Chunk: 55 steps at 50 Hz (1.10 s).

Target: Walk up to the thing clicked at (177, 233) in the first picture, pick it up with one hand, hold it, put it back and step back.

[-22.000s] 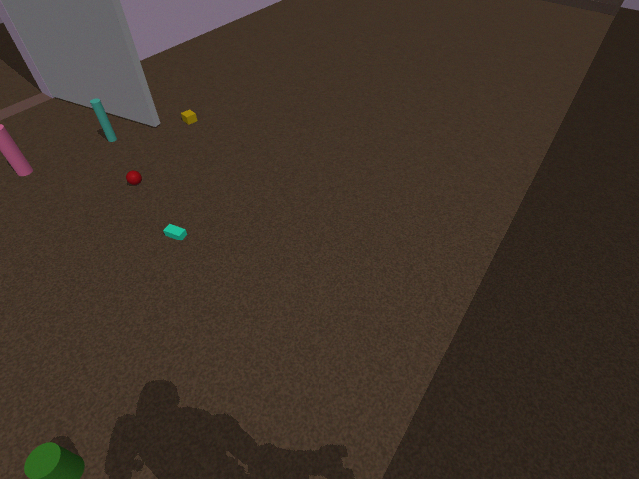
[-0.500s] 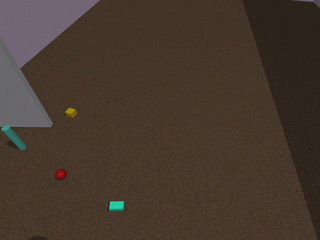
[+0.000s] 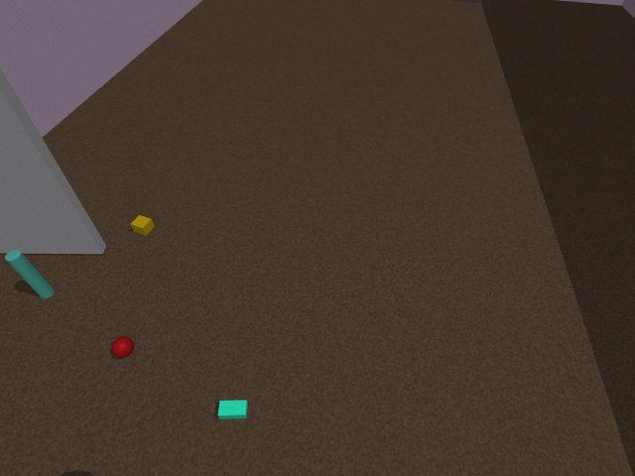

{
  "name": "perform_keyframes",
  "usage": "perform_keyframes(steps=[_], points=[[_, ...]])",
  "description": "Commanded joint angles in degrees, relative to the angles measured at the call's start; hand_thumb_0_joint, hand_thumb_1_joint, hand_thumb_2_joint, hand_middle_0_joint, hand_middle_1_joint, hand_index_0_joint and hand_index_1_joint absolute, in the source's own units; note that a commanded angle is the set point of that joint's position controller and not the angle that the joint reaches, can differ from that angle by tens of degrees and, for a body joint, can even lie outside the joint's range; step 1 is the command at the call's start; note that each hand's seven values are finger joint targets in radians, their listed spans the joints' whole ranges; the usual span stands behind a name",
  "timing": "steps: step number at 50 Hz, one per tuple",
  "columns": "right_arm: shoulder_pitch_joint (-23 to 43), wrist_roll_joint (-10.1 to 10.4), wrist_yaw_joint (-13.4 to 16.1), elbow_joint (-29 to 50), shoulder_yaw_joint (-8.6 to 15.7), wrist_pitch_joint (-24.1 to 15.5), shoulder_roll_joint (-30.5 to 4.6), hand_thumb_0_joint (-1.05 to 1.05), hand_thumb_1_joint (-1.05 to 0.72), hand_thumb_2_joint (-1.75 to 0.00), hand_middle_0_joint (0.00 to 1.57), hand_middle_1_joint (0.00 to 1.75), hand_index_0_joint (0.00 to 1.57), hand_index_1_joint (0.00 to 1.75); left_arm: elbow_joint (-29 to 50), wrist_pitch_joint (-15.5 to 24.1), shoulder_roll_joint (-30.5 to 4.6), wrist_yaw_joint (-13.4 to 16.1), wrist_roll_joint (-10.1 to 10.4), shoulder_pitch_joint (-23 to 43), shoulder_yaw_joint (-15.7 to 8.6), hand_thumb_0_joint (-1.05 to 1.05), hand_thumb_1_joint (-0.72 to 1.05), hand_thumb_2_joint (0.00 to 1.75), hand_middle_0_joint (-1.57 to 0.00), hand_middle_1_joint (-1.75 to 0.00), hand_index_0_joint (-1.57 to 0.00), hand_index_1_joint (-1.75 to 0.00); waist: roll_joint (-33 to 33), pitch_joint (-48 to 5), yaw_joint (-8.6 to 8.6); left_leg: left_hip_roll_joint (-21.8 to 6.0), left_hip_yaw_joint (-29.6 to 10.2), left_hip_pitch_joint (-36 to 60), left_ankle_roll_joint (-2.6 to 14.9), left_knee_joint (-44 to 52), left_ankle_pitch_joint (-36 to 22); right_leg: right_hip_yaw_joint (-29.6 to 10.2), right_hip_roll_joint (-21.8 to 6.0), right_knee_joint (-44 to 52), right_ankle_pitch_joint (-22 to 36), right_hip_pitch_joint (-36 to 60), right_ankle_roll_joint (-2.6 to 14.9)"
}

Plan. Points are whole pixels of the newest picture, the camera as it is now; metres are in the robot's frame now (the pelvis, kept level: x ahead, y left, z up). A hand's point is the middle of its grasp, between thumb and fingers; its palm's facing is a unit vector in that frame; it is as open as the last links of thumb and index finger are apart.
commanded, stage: stand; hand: left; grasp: from above
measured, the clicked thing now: (233, 409) +0.46 +0.24 -0.77
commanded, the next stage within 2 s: rise first in 0.16 s
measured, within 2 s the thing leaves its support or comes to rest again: neither
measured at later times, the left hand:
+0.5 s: hand out of the picture +0.15 +0.25 -0.17, palm faces +0.00 -0.94 -0.34, open 8.7 cm
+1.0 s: hand out of the picture +0.14 +0.26 -0.22, palm faces -0.13 -0.89 -0.44, open 13.8 cm
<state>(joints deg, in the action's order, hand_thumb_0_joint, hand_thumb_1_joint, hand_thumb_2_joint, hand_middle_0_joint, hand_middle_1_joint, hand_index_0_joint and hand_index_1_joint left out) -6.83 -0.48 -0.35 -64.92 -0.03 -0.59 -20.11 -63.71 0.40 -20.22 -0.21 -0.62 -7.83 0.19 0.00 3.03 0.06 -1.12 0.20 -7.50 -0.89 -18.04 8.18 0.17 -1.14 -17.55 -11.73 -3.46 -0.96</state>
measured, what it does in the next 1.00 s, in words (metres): lowers itself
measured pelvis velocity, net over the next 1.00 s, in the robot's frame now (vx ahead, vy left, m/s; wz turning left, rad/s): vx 0.00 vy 0.01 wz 0.00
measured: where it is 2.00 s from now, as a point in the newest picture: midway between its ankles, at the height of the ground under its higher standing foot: outside the picture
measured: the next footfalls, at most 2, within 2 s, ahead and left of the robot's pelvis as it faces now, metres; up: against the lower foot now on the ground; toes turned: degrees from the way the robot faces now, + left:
none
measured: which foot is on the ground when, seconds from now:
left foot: down 0.00-1.00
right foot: down 0.00-1.00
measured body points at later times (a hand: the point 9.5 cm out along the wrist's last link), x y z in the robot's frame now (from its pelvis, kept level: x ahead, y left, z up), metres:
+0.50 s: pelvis -0.01 +0.00 -0.02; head +0.04 +0.00 +0.42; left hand +0.15 +0.30 -0.15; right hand +0.09 -0.27 -0.14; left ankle +0.02 +0.13 -0.75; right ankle -0.02 -0.13 -0.75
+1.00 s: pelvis +0.00 +0.01 -0.08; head +0.09 +0.02 +0.36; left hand +0.15 +0.31 -0.19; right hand +0.16 -0.25 -0.17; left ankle +0.02 +0.13 -0.75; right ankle -0.02 -0.13 -0.75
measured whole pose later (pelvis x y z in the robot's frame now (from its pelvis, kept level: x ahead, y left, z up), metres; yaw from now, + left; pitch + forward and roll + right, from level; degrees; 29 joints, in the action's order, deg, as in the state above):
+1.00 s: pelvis +0.00 +0.01 -0.08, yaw +0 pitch +16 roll -2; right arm -12.0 0.6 2.2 -34.2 2.1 -6.7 -14.0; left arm -30.3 -12.2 -18.4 -0.9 -12.4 -12.3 -8.0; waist 0.4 -5.9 1.4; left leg -2.0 -1.5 -49.3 -0.6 -60.6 27.3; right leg 0.8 -0.3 -58.8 -30.8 -43.9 -1.2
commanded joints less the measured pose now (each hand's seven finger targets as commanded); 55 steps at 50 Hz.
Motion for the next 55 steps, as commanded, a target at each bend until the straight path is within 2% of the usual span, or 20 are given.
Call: perform_keyframes(steps=[1, 13, 14, 15, 16, 17, 19, 21, 24, 30, 31, 33, 36, 37, 38, 41, 47, 49, 51, 55], points=[[1.89, 0.07, 0.68, 3.23, 2.23, -1.12, -12.08, 0.00, -0.90, -0.90, 0.20, 0.30, 0.20, 0.30, 3.14, 1.33, -12.52, 0.77, 0.07, 1.18, -2.49, 0.00, 0.90, 0.90, -0.20, -0.30, -0.20, -0.30, -0.16, -3.01, 0.15, -6.62, -5.02, 2.32, 1.95, 1.98, -6.60, -4.19, -6.56, 3.32, 5.99, -2.94, 1.98], [1.69, 0.01, 0.58, 3.30, 2.22, -1.28, -12.09, 0.00, -0.90, -0.90, 0.20, 0.30, 0.20, 0.30, 3.26, 1.50, -12.56, 0.66, 0.09, 1.27, -2.55, 0.00, 0.85, 0.87, -0.20, -0.38, -0.22, -0.37, 0.20, -4.04, 0.16, -6.52, -4.87, 2.68, 1.91, 1.65, -7.15, -4.50, -6.85, 3.16, 6.65, -2.51, 2.04], [1.83, 3.99, 1.79, 19.96, -0.10, -4.30, -3.11, 0.00, -0.97, -0.91, 0.20, 0.30, 0.20, 0.30, 23.36, 7.11, -2.85, 1.61, 2.97, 21.38, -2.34, 0.00, 0.77, 0.89, -0.28, -0.42, -0.27, -0.45, 3.31, -0.91, 6.75, 1.44, 2.78, -3.91, 1.24, -1.91, 3.80, 0.38, 0.93, -1.20, 1.95, -15.54, 1.52], [-1.28, 4.15, 2.40, 16.81, 0.06, -4.21, -4.83, 0.00, -0.91, -0.90, 0.20, 0.30, 0.20, 0.30, 21.08, 6.61, -5.53, 1.87, 3.01, 28.07, -3.35, 0.00, 0.69, 0.89, -0.27, -0.50, -0.23, -0.53, 2.56, -2.90, 4.96, 1.62, 2.61, -2.86, 1.22, -2.31, 5.70, 0.95, 0.84, -1.42, 0.04, -12.94, 1.68], [-3.91, 4.45, 3.13, 16.64, 1.28, -3.70, -6.86, 0.00, -0.91, -0.90, 0.20, 0.30, 0.20, 0.30, 11.22, 4.67, -10.67, 2.17, 1.74, 17.44, -6.65, 0.00, 0.61, 0.87, -0.27, -0.58, -0.25, -0.61, -0.28, -1.05, 3.54, 1.04, 2.17, -5.00, 1.35, -2.70, 5.55, 1.81, 1.57, -1.83, -1.35, -13.13, 1.88], [-4.71, 4.02, 3.19, 17.47, 1.96, -3.30, -6.75, 0.00, -0.90, -0.90, 0.20, 0.30, 0.20, 0.30, 5.14, 3.16, -12.10, 1.46, 0.43, 14.11, -8.04, 0.00, 0.53, 0.85, -0.28, -0.61, -0.26, -0.63, -2.49, -2.61, 2.98, 1.47, 2.00, -7.42, 1.58, -5.68, 5.03, 1.82, 1.48, -3.53, -1.98, -14.41, 1.92], [-5.20, 2.73, 3.53, 20.14, 3.32, -3.80, -6.26, 0.00, -0.89, -0.90, 0.20, 0.30, 0.20, 0.30, 5.90, 3.25, -14.20, 0.20, -2.32, 19.48, -9.83, 0.00, 0.37, 0.80, -0.27, -0.73, -0.28, -0.72, -3.37, -9.10, 1.99, 1.47, 1.71, -8.77, 1.85, -10.59, 1.55, 1.31, 1.10, -8.43, 1.97, -15.66, 1.65], [-8.00, 1.50, 2.81, 21.55, 4.70, -3.85, -5.39, 0.00, -0.90, -0.90, 0.20, 0.30, 0.20, 0.30, 2.08, 1.85, -12.08, -1.02, -5.13, 9.80, -11.67, 0.00, 0.21, 0.79, -0.26, -0.83, -0.28, -0.81, -0.06, -14.12, -0.36, 2.19, 1.56, -11.88, 1.32, -14.64, -0.99, 1.02, 0.93, -13.32, 3.84, -16.73, 2.09], [-7.34, 1.73, 2.53, 26.22, 5.17, -4.04, -4.81, 0.00, -0.87, -0.89, 0.20, 0.30, 0.20, 0.30, 8.51, -0.32, -11.86, -0.83, -6.69, 6.24, -12.63, 0.00, -0.03, 0.81, -0.25, -0.86, -0.26, -0.85, 3.83, -17.55, -2.12, 2.25, 1.32, -11.85, 0.56, -15.17, -3.19, 1.38, 1.47, -15.33, 4.23, -16.62, 2.40], [-4.54, 2.28, 1.74, 32.67, 4.70, -4.26, -3.75, 0.00, -0.90, -0.90, 0.20, 0.30, 0.20, 0.30, 16.57, -7.24, -10.22, -0.12, -8.47, 6.01, -11.89, 0.00, -0.41, 0.85, -0.26, -0.90, -0.25, -0.90, 0.24, -13.12, -0.20, 1.68, 0.94, -19.64, 1.01, -19.61, 3.27, 1.87, 1.85, -18.39, -3.01, -23.84, 2.04], [-5.53, 2.22, 1.74, 32.76, 4.79, -4.44, -3.54, 0.00, -0.91, -0.90, 0.20, 0.30, 0.20, 0.30, 15.36, -8.01, -9.85, 0.05, -8.89, 3.46, -12.34, 0.00, -0.42, 0.86, -0.25, -0.90, -0.24, -0.91, -0.20, -13.37, 0.19, 1.44, 1.00, -20.52, 1.15, -20.69, 4.44, 1.75, 1.92, -19.80, -3.90, -25.51, 1.96], [-6.27, 2.03, 1.84, 34.34, 5.22, -5.38, -3.21, 0.00, -0.91, -0.90, 0.20, 0.30, 0.20, 0.30, 25.97, -6.96, -10.19, 0.14, -9.35, 9.83, -11.73, 0.00, -0.45, 0.88, -0.24, -0.91, -0.23, -0.93, 3.05, -16.43, 0.64, 1.22, 0.89, -20.88, 0.97, -23.54, 4.13, 1.46, 1.75, -22.95, -3.41, -28.05, 1.97], [-7.20, 1.80, 2.17, 34.86, 5.26, -6.47, -2.69, 0.00, -0.91, -0.90, 0.20, 0.30, 0.20, 0.30, 26.23, -7.49, -9.94, 0.28, -10.19, 4.23, -12.58, 0.00, -0.48, 0.90, -0.22, -0.92, -0.20, -0.94, 1.96, -18.33, 1.27, 0.77, 0.54, -23.31, 1.13, -27.60, 3.70, 1.26, 1.75, -27.00, -2.88, -31.31, 1.76], [-6.67, 1.72, 2.35, 36.29, 5.60, -6.95, -2.72, 0.00, -0.91, -0.90, 0.20, 0.30, 0.20, 0.30, 33.36, -6.96, -10.15, 0.21, -10.19, 7.40, -12.09, 0.00, -0.48, 0.90, -0.22, -0.92, -0.20, -0.94, 2.94, -20.38, 1.29, 0.76, 0.42, -22.94, 1.11, -28.74, 2.63, 1.17, 1.64, -27.92, -1.79, -31.87, 1.69], [-7.38, 1.63, 2.57, 35.07, 5.56, -7.06, -2.73, 0.00, -0.90, -0.90, 0.20, 0.30, 0.20, 0.30, 28.92, -7.57, -10.16, 0.41, -10.56, 2.97, -13.16, 0.00, -0.48, 0.91, -0.20, -0.94, -0.18, -0.95, 1.57, -19.28, 1.31, 0.73, 0.29, -24.16, 1.17, -29.42, 3.23, 1.21, 1.64, -28.39, -2.39, -32.27, 1.62], [-7.64, 1.49, 2.75, 35.86, 5.65, -7.63, -2.62, 0.00, -0.89, -0.90, 0.20, 0.30, 0.20, 0.30, 32.24, -8.98, -9.44, 0.16, -11.00, -2.38, -12.94, 0.00, -0.50, 0.94, -0.18, -0.94, -0.16, -0.96, 1.87, -21.96, 1.63, 0.28, -0.17, -24.86, 1.46, -32.28, 0.49, 1.29, 1.77, -30.87, -0.25, -33.80, 1.49], [-6.47, 1.10, 3.07, 38.00, 5.46, -8.68, -2.26, 0.00, -0.88, -0.89, 0.20, 0.30, 0.20, 0.30, 43.54, -11.18, -10.40, 0.33, -12.17, -3.57, -12.69, 0.00, -0.52, 0.97, -0.13, -0.98, -0.11, -0.99, 4.11, -23.74, 1.51, -0.16, -0.64, -27.32, 1.64, -36.38, -2.11, 1.55, 1.84, -34.53, 1.36, -37.05, 1.46], [-6.98, 1.05, 3.21, 37.23, 5.28, -8.83, -2.16, 0.00, -0.87, -0.89, 0.20, 0.30, 0.20, 0.30, 39.64, -12.33, -9.19, 0.57, -12.70, -7.81, -12.50, 0.00, -0.51, 0.96, -0.12, -0.99, -0.11, -1.00, 2.56, -21.57, 1.95, -0.09, -0.62, -29.57, 1.72, -37.19, 0.23, 1.79, 2.01, -35.10, -0.43, -38.50, 1.42], [-5.43, 0.85, 3.24, 39.81, 5.30, -9.55, -1.93, 0.00, -0.87, -0.89, 0.20, 0.30, 0.20, 0.30, 46.84, -12.11, -9.68, 0.80, -12.89, -5.93, -12.10, 0.00, -0.52, 0.96, -0.11, -0.99, -0.10, -1.00, 4.81, -24.18, 1.56, -0.17, -0.94, -29.68, 1.66, -38.51, -0.94, 1.78, 2.06, -36.69, 0.33, -39.48, 1.56], [-5.76, 0.83, 2.97, 40.19, 5.27, -9.79, -1.62, 0.00, -0.89, -0.90, 0.20, 0.30, 0.20, 0.30, 45.78, -12.93, -8.69, 0.91, -13.48, -10.51, -12.03, 0.00, -0.52, 0.95, -0.14, -0.97, -0.12, -0.99, 3.63, -24.32, 1.60, -0.21, -1.33, -32.14, 1.68, -40.68, -1.13, 2.12, 2.30, -39.01, -0.03, -41.08, 1.58]])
